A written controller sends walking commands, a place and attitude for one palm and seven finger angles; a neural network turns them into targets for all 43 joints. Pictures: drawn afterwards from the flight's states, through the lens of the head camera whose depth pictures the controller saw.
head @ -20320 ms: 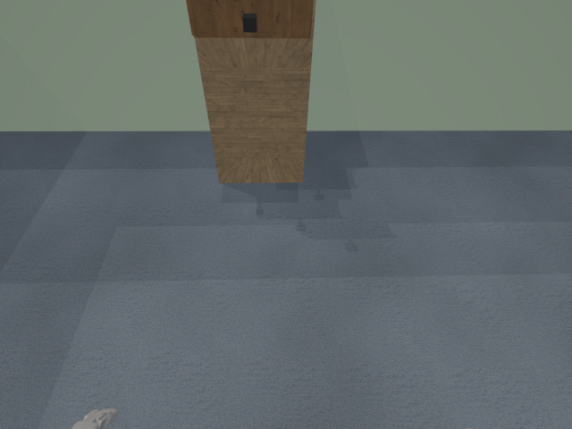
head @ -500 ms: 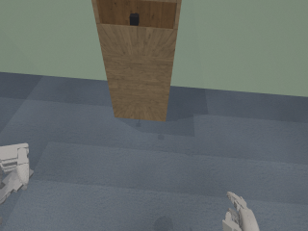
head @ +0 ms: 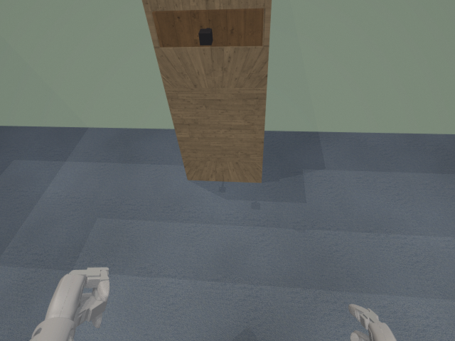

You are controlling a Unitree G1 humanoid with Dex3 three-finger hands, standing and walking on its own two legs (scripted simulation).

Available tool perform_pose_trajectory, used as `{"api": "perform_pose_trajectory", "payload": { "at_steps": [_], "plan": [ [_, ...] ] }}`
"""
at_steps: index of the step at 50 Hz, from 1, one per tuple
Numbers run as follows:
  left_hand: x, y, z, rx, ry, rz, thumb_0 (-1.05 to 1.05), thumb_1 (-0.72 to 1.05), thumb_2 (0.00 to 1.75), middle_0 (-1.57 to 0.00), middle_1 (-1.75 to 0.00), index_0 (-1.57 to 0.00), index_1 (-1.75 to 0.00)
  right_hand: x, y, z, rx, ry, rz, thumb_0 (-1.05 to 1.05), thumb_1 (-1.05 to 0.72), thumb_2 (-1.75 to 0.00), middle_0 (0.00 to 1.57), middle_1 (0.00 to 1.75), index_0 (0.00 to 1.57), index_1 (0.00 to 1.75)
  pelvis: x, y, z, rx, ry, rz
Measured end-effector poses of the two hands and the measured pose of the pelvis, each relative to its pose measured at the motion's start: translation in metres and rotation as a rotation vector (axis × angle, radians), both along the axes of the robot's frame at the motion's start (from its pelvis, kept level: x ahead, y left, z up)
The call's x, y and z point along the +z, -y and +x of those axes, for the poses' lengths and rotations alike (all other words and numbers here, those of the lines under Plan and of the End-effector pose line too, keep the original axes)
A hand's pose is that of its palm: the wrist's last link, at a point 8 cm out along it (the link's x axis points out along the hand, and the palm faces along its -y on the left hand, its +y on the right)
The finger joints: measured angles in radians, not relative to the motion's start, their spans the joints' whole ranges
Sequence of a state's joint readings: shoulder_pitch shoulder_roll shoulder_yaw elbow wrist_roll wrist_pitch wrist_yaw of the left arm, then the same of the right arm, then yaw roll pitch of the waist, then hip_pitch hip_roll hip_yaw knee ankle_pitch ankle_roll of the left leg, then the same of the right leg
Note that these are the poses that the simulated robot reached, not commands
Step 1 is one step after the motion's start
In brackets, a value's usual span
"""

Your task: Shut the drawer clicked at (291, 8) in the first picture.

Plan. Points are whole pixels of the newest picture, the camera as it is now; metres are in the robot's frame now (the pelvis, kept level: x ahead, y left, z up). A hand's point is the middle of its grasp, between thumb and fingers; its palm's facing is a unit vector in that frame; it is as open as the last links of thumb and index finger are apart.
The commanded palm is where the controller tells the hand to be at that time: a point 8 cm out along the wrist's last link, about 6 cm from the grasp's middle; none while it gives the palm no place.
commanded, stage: let the arm hang, fingers relaxed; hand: left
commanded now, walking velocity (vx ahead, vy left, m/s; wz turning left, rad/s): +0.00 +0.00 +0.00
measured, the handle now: (206, 34) +1.04 +0.13 +0.09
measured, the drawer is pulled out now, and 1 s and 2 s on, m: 0.00 0.00 0.00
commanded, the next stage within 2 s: look to check the result in 0.96 s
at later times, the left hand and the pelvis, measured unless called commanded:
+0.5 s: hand out of the picture -0.01 +0.19 -0.16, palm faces +0.02 -0.96 -0.28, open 6.0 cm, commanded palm none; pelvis +0.00 -0.02 +0.01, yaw +0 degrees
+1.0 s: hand out of the picture +0.05 +0.15 -0.16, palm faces +0.02 -0.98 -0.22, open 7.3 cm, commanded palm none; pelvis +0.02 -0.03 +0.01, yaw +0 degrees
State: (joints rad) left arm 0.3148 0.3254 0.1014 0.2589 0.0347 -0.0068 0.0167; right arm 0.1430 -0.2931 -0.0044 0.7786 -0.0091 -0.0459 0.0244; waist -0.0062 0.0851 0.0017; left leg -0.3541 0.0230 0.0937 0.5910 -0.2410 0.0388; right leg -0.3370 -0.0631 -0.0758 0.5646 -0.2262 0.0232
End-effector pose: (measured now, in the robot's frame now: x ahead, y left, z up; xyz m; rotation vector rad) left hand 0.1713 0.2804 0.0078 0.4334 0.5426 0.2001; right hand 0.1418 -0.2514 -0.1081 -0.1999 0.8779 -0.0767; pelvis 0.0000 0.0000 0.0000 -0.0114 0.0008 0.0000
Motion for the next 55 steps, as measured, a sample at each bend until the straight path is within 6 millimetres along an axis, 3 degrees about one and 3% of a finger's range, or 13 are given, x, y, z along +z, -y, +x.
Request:
{"api": "perform_pose_trajectory", "payload": {
  "at_steps": [3,7,13,19,24,32,41,55],
  "plan": [
    [-0.069,0.019,-0.035,0.032,-0.300,-0.095,0.01,0.91,0.90,-1.26,-1.46,-1.27,-1.46,-0.009,0.009,-0.028,-0.037,-0.089,-0.015,0.01,-0.90,-0.89,0.20,0.30,0.21,0.30,-0.002,0.003,-0.003,-0.006,0.006,0.010],
    [-0.125,0.054,-0.091,0.065,-0.558,-0.214,0.02,0.91,0.90,-1.13,-1.33,-1.13,-1.33,-0.013,0.016,-0.077,-0.071,-0.259,-0.045,0.01,-0.91,-0.89,0.20,0.30,0.21,0.30,0.000,0.009,-0.005,0.000,0.013,0.014],
    [-0.141,0.047,-0.156,0.195,-0.737,-0.237,0.02,0.91,0.90,-0.91,-1.13,-0.91,-1.10,-0.017,0.013,-0.142,-0.102,-0.500,-0.042,0.01,-0.91,-0.89,0.20,0.30,0.20,0.30,0.005,0.017,-0.004,0.016,0.012,0.002],
    [-0.134,0.041,-0.190,0.256,-0.838,-0.220,0.01,0.91,0.90,-0.68,-0.85,-0.68,-0.84,-0.024,0.000,-0.165,-0.129,-0.574,0.004,0.01,-0.91,-0.89,0.20,0.30,0.20,0.30,0.008,0.017,0.000,0.015,0.020,0.001],
    [-0.129,0.042,-0.189,0.273,-0.842,-0.210,0.01,0.91,0.90,-0.48,-0.63,-0.49,-0.62,-0.031,-0.010,-0.160,-0.132,-0.557,0.043,0.01,-0.91,-0.89,0.20,0.30,0.20,0.30,0.010,0.017,0.003,0.010,0.026,0.007],
    [-0.129,0.056,-0.157,0.246,-0.774,-0.228,0.01,0.91,0.90,-0.27,-0.38,-0.27,-0.38,-0.034,-0.018,-0.139,-0.129,-0.503,0.077,0.00,-0.91,-0.89,0.20,0.30,0.20,0.30,0.012,0.021,0.008,0.003,0.031,0.014],
    [-0.134,0.079,-0.131,0.211,-0.746,-0.267,0.01,0.92,0.90,-0.21,-0.31,-0.21,-0.31,-0.031,-0.010,-0.134,-0.147,-0.512,0.064,0.00,-0.91,-0.89,0.20,0.30,0.20,0.30,0.013,0.027,0.016,0.001,0.029,0.017],
    [-0.132,0.083,-0.131,0.238,-0.784,-0.260,0.01,0.91,0.90,-0.20,-0.30,-0.20,-0.29,-0.029,0.004,-0.126,-0.148,-0.541,0.048,0.00,-0.91,-0.89,0.20,0.30,0.20,0.30,0.015,0.036,0.028,0.005,0.029,0.015]
  ]
}}
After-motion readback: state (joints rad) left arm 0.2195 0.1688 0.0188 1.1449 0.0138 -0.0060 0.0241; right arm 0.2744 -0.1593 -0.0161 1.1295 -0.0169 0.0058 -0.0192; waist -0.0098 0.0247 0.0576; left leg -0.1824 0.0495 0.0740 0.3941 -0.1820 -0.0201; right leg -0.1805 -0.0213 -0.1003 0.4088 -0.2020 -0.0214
